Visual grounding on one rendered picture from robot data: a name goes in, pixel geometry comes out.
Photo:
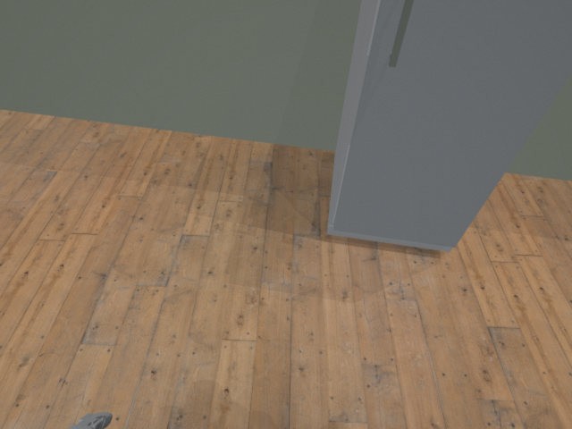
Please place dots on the fridge door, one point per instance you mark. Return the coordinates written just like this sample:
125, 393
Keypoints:
434, 135

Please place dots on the handle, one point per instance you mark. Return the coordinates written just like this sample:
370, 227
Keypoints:
401, 32

